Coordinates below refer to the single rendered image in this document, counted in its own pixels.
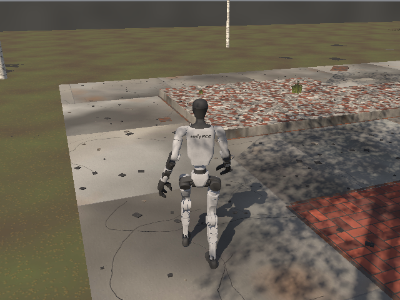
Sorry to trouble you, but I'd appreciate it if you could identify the robot left hand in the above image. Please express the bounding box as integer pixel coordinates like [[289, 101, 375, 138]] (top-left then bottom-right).
[[157, 180, 172, 198]]

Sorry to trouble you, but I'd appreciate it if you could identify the robot thigh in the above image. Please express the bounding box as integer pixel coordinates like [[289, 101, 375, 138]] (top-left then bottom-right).
[[179, 174, 192, 211], [206, 176, 221, 226]]

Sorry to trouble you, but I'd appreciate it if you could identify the right robot upper arm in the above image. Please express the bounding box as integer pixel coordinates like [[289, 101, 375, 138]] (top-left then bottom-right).
[[213, 126, 229, 159]]

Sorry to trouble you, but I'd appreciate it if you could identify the robot right forearm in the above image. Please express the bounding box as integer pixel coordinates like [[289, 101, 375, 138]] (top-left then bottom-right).
[[222, 150, 231, 167]]

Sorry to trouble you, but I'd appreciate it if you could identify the robot left thigh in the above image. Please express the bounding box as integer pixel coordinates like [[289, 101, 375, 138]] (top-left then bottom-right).
[[179, 174, 192, 211]]

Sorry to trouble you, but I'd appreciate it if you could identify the left robot upper arm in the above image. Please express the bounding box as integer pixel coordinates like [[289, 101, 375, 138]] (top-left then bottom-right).
[[170, 126, 188, 161]]

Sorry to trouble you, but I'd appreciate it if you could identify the robot left forearm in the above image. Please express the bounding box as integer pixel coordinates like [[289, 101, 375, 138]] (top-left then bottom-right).
[[160, 151, 176, 183]]

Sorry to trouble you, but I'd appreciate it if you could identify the robot right hand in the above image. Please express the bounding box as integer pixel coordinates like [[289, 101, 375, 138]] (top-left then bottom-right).
[[216, 163, 231, 175]]

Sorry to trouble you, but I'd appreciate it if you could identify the robot right thigh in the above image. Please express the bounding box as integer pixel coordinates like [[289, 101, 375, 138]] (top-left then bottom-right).
[[206, 176, 221, 226]]

